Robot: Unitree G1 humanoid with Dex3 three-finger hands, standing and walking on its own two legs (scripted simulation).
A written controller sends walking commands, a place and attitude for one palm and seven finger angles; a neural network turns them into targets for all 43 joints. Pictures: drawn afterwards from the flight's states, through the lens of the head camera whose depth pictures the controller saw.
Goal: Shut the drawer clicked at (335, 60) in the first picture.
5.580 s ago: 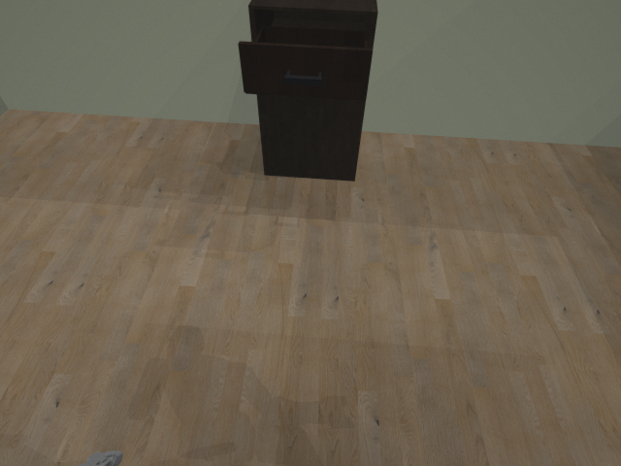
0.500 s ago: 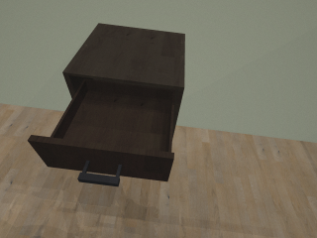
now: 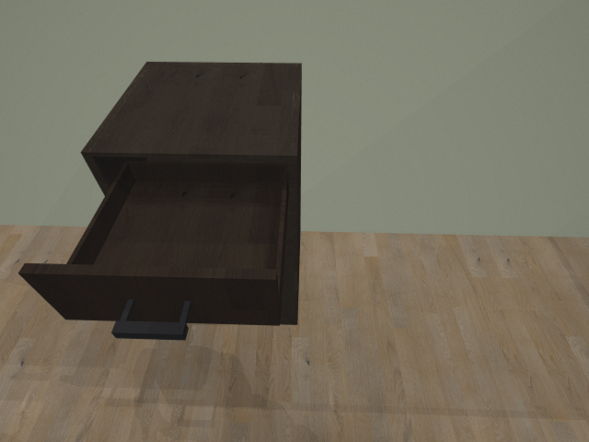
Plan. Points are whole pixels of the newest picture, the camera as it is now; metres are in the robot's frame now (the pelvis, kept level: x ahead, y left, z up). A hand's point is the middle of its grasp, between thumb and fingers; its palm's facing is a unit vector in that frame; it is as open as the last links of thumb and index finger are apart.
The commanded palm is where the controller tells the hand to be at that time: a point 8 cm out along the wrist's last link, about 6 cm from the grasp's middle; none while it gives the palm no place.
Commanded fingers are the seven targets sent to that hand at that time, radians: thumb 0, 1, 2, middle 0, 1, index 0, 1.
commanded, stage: come to a stop and stand still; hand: left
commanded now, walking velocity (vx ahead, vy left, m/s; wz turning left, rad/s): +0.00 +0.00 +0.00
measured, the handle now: (154, 318) +0.32 +0.26 -0.08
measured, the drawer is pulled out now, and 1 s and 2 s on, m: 0.30 0.30 0.30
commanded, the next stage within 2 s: look again from close up in 0.22 s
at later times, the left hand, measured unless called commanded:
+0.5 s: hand out of the picture +0.01 +0.18 -0.18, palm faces +0.02 -0.98 -0.20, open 7.4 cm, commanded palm none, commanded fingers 0.00 0.90 0.90 -0.20 -0.30 -0.20 -0.30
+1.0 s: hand out of the picture +0.05 +0.26 -0.17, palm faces +0.07 -0.97 -0.24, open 7.4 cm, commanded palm +0.11 +0.30 -0.07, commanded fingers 0.00 0.90 0.90 -0.26 -0.37 -0.26 -0.37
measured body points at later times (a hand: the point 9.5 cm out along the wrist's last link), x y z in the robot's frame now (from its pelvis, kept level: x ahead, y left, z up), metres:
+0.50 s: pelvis +0.02 +0.01 -0.01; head +0.03 +0.01 +0.44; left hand +0.01 +0.23 -0.16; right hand +0.02 -0.21 -0.17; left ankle +0.03 +0.16 -0.74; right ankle -0.01 -0.08 -0.74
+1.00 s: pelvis +0.02 +0.06 +0.00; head +0.03 +0.07 +0.45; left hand +0.05 +0.31 -0.15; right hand +0.07 -0.17 -0.15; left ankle +0.03 +0.16 -0.74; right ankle -0.01 -0.08 -0.74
